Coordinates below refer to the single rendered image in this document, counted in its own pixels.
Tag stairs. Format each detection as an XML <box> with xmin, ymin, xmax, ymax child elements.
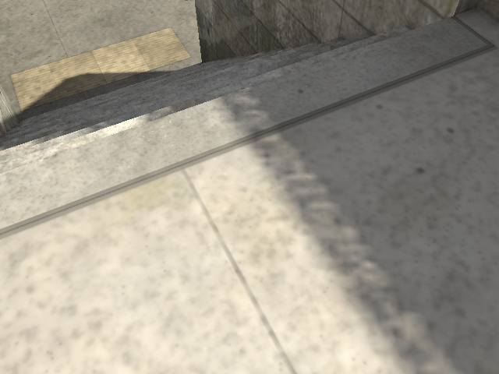
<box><xmin>0</xmin><ymin>24</ymin><xmax>414</xmax><ymax>174</ymax></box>

